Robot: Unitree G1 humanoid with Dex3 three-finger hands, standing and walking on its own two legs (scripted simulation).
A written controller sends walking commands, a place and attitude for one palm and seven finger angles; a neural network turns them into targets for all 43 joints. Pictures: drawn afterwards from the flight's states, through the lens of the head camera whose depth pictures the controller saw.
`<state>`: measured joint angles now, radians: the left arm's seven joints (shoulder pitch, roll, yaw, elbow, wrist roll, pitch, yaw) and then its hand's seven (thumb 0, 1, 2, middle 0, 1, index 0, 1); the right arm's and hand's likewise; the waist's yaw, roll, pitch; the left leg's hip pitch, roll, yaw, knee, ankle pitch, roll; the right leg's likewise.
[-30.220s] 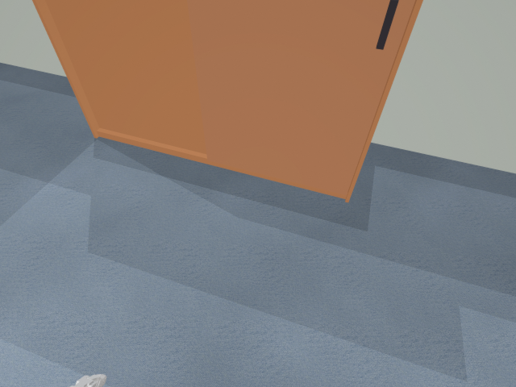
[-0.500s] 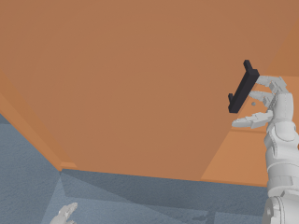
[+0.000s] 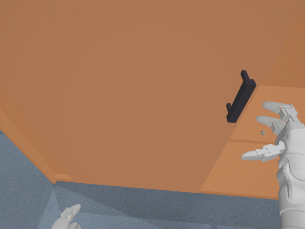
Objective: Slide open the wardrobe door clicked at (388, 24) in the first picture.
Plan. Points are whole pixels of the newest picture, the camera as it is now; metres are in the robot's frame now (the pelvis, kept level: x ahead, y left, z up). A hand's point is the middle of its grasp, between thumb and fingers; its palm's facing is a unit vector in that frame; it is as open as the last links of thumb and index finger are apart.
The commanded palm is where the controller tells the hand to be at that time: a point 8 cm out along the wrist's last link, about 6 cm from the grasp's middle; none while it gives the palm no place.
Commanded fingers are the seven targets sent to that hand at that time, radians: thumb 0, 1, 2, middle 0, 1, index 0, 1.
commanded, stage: slip the hand off the handle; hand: right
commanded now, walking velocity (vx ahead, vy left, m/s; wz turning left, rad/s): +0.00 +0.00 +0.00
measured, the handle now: (237, 97) +0.45 -0.20 +0.13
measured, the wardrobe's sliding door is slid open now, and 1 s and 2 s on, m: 0.62 0.62 0.62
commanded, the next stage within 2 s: draw the hand back to the body in 0.44 s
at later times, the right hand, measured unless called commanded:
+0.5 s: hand (275, 162) +0.26 -0.24 +0.12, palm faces +0.27 +0.95 -0.14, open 14.7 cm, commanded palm +0.23 -0.28 +0.12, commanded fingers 0.00 0.55 -0.20 0.25 1.15 0.25 1.15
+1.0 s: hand (290, 183) +0.20 -0.23 +0.15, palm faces +0.12 +0.99 -0.04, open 14.7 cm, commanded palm +0.17 -0.28 +0.15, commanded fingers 0.00 0.44 -0.25 0.25 1.09 0.25 1.09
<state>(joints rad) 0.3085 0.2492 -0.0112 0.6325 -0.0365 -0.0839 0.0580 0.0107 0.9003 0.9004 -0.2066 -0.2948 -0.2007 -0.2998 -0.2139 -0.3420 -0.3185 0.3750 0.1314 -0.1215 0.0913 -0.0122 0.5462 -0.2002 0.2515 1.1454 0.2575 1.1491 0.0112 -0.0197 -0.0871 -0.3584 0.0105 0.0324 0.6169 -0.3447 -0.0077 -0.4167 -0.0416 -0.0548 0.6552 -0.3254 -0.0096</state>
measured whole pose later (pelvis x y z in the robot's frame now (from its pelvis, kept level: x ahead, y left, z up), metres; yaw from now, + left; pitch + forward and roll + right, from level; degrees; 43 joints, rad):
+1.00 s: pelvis -0.02 +0.01 +0.00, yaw -2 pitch -2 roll +1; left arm 0.27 0.28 -0.05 0.62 -0.06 -0.28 0.12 0.01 0.90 0.90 -0.21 -0.29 -0.20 -0.30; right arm 0.15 -0.33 -0.34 -0.03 0.35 0.01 0.33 -0.01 0.55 -0.20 0.25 1.14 0.25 1.15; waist -0.05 -0.05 -0.06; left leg -0.22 0.01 0.07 0.58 -0.32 0.01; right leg -0.29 -0.04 -0.01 0.60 -0.28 0.01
